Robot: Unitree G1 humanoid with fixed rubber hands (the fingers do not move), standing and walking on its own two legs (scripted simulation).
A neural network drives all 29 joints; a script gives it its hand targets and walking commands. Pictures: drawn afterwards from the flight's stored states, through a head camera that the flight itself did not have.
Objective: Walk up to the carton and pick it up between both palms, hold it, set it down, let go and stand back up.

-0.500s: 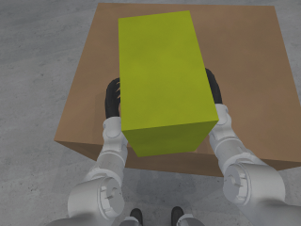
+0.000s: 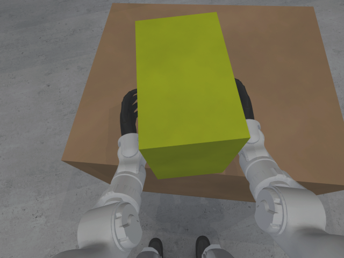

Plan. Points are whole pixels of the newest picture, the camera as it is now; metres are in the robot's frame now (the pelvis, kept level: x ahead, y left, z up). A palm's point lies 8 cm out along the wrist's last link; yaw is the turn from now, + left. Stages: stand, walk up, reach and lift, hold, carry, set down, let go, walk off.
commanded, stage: reach and lift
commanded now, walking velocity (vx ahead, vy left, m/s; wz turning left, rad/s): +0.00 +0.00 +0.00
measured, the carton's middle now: (183, 105) +0.47 +0.00 -0.01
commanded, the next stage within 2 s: none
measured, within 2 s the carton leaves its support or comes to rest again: leaves its support in 1.12 s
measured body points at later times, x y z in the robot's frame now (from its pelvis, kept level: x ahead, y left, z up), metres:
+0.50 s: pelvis -0.01 +0.00 +0.00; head +0.14 -0.01 +0.43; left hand +0.41 +0.13 +0.00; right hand +0.43 -0.14 +0.00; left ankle -0.02 +0.15 -0.72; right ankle -0.01 -0.08 -0.72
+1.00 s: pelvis -0.03 -0.01 +0.00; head +0.10 -0.02 +0.43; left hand +0.39 +0.12 -0.01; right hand +0.41 -0.15 +0.00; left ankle -0.02 +0.15 -0.72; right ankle -0.01 -0.08 -0.72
